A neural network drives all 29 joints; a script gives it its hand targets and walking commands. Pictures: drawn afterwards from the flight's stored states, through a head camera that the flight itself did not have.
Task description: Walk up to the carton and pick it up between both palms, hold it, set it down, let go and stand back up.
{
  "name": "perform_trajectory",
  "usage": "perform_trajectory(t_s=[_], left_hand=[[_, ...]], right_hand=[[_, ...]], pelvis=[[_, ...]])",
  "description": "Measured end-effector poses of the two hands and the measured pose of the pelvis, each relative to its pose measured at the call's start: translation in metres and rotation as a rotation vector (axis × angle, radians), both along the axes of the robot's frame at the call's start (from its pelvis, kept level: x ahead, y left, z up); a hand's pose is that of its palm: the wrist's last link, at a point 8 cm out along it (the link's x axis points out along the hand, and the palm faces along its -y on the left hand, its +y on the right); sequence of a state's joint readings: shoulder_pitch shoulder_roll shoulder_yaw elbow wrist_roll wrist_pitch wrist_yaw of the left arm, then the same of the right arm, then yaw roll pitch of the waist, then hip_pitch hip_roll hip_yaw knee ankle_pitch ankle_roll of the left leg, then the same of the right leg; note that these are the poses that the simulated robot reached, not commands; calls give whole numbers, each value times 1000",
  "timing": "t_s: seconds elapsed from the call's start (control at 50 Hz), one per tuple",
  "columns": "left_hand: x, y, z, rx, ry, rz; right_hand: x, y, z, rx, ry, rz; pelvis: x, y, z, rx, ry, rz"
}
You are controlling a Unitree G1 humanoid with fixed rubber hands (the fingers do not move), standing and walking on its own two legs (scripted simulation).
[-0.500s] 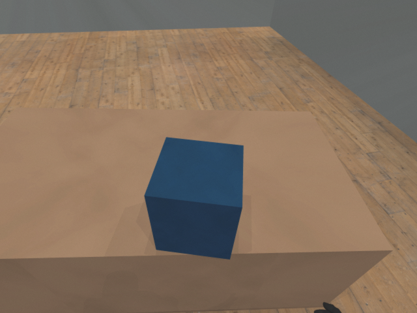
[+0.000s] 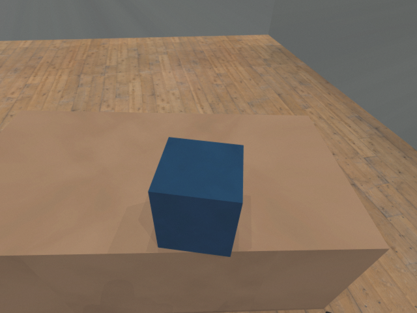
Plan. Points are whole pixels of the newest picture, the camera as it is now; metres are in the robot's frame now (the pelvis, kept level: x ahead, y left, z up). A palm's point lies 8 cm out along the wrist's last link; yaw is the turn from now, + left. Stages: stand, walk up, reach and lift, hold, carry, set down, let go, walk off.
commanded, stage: stand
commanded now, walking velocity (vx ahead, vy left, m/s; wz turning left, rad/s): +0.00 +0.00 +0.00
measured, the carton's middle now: (199, 197) +0.45 +0.01 -0.08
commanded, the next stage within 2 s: none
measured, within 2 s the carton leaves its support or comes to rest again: neither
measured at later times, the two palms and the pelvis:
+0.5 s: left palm out of the picture +0.06 +0.28 -0.12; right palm out of the picture +0.08 -0.28 -0.10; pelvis +0.00 +0.00 +0.00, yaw +0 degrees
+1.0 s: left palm out of the picture +0.07 +0.28 -0.12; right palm out of the picture +0.08 -0.28 -0.10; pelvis +0.00 +0.00 +0.00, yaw +0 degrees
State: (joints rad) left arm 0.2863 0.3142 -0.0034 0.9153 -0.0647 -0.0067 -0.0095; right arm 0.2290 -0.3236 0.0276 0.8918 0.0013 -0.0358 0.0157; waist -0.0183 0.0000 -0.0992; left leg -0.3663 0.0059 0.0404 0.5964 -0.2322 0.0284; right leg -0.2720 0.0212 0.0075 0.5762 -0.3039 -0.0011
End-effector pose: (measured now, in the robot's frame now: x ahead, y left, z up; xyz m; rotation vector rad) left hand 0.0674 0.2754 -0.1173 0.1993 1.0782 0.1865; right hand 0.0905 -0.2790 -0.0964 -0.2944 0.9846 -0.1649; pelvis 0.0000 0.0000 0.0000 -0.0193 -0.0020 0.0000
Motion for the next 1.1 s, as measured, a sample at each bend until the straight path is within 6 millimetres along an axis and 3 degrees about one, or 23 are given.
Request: perform_trajectory(t_s=[0.24,1.1], left_hand=[[-8,2,-3,5,34,5],[5,3,-3,9,48,-5]], right_hand=[[-9,0,-3,-1,33,-3],[-15,-4,-7,-7,81,1]], pelvis=[[-2,1,0,-1,-3,0],[-1,-1,0,0,-2,-1]])
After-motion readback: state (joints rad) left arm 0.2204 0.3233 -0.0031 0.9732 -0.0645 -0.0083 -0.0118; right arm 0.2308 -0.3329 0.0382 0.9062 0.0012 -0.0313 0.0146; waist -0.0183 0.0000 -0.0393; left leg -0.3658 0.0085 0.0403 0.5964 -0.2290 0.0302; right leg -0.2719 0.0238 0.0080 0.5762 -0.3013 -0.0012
